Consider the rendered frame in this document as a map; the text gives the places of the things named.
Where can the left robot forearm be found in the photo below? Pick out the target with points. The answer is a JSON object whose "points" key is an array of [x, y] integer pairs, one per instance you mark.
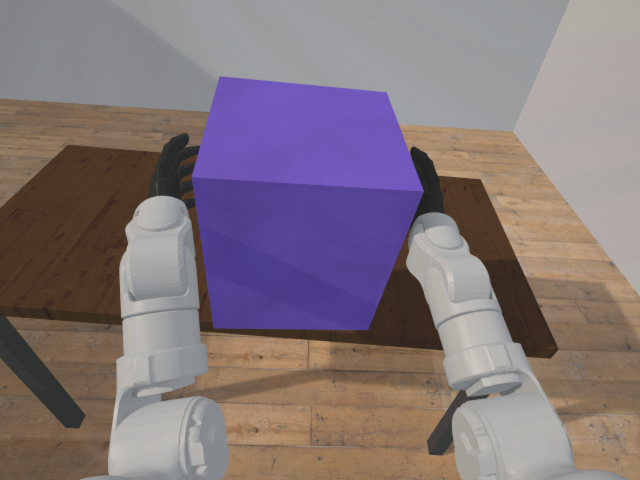
{"points": [[159, 302]]}

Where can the table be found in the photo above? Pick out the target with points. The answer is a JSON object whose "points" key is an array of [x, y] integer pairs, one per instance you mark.
{"points": [[62, 238]]}

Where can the left robot upper arm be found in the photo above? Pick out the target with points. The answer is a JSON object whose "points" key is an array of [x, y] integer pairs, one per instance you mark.
{"points": [[180, 439]]}

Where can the right robot upper arm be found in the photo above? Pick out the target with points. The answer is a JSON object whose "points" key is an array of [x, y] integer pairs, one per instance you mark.
{"points": [[514, 437]]}

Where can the robot left hand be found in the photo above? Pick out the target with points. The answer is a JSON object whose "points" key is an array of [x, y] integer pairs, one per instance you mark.
{"points": [[168, 173]]}

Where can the carton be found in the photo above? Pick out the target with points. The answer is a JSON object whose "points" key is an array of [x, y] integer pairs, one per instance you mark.
{"points": [[304, 196]]}

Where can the robot right hand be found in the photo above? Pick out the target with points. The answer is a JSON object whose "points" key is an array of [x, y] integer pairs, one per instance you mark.
{"points": [[432, 198]]}

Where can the right robot forearm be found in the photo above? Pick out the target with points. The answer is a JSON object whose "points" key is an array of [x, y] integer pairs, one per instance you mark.
{"points": [[481, 357]]}

